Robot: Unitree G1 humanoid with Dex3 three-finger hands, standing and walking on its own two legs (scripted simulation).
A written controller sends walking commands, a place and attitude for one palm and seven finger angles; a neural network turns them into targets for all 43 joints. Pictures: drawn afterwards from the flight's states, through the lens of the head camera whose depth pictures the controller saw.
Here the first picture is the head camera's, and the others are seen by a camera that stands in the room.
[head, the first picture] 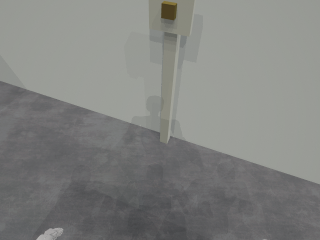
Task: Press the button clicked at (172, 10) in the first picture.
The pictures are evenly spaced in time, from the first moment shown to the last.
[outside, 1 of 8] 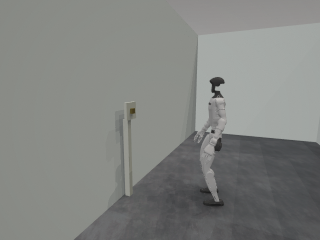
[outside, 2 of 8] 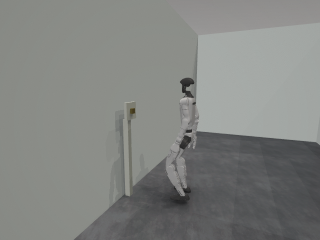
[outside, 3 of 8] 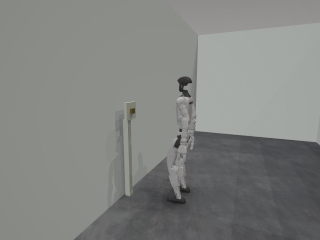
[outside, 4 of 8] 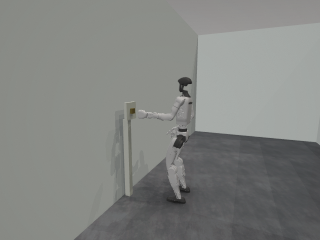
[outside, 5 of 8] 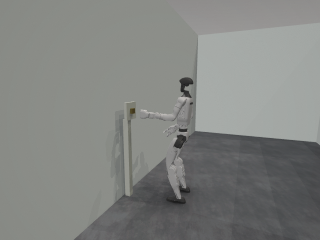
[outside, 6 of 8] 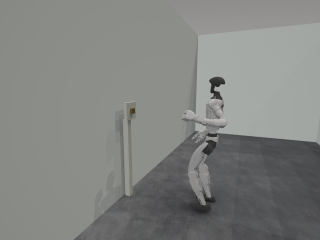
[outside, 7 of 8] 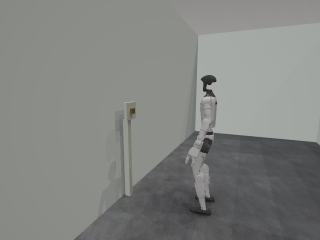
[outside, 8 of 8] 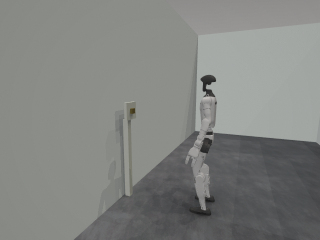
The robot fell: no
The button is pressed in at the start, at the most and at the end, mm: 0 13 0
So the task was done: yes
